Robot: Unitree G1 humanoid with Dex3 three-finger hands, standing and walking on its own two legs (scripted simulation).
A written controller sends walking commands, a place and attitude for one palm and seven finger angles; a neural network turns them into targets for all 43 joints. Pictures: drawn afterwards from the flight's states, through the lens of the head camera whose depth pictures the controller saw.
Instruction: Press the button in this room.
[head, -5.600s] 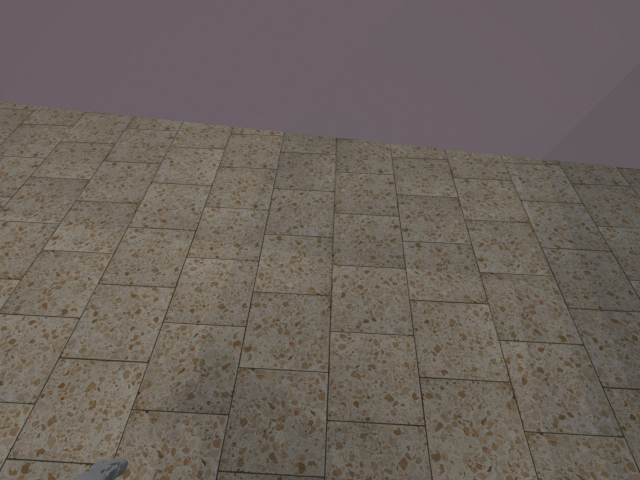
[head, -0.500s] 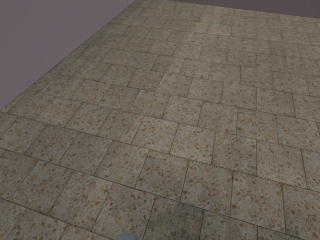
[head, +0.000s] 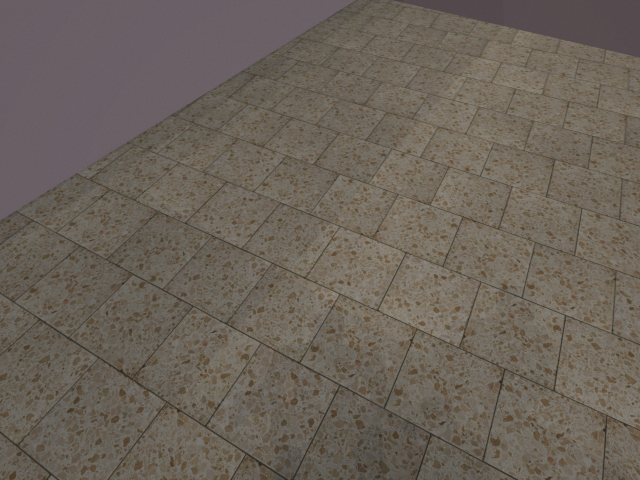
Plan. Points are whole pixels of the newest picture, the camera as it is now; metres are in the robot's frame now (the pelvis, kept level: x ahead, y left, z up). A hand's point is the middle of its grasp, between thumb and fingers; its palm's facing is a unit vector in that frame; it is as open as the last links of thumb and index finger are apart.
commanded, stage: turn or walk to find it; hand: left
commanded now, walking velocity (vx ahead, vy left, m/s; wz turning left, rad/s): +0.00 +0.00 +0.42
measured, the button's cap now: out of the picture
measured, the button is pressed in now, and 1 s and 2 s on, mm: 0 0 0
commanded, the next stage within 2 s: none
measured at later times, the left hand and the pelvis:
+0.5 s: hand out of the picture -0.05 +0.20 -0.18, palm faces +0.29 -0.92 -0.25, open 7.4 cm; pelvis -0.03 +0.00 -0.01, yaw +15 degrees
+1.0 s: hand out of the picture -0.07 +0.16 -0.14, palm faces +0.45 -0.85 -0.29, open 7.4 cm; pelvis -0.05 -0.05 +0.00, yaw +27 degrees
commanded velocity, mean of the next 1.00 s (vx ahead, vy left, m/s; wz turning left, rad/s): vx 0.00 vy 0.00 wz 0.42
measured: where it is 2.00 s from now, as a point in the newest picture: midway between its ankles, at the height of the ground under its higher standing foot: outside the picture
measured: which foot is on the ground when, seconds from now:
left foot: down 0.00-0.06, up 0.08-0.48, down 0.50-0.88, up 0.90-1.00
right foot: up 0.00-0.02, down 0.04-0.50, up 0.52-0.86, down 0.88-1.00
